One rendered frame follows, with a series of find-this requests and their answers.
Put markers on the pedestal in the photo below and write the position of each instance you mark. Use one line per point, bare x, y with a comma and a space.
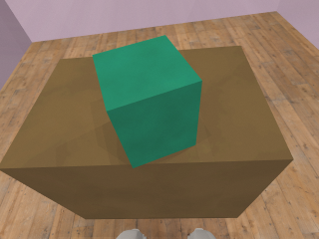
67, 148

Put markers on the robot right thigh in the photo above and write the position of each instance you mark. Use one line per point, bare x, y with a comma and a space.
200, 234

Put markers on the carton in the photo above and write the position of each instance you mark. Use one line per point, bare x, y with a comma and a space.
152, 97

